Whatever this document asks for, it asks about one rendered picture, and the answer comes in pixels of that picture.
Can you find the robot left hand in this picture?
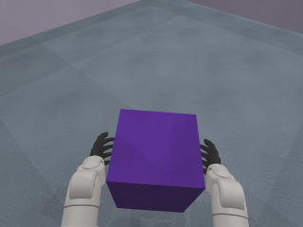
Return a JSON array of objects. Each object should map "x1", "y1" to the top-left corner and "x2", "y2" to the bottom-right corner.
[{"x1": 90, "y1": 131, "x2": 115, "y2": 166}]

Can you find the carton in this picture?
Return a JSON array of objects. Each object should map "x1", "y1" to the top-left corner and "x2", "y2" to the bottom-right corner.
[{"x1": 106, "y1": 109, "x2": 205, "y2": 213}]

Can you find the left robot forearm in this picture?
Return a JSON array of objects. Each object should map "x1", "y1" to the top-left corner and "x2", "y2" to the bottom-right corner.
[{"x1": 61, "y1": 155, "x2": 106, "y2": 227}]

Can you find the robot right hand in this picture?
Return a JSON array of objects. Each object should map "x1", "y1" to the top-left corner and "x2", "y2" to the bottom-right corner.
[{"x1": 200, "y1": 139, "x2": 221, "y2": 175}]

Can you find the right robot forearm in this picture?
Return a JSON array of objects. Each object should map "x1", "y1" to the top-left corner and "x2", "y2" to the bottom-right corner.
[{"x1": 205, "y1": 164, "x2": 249, "y2": 227}]

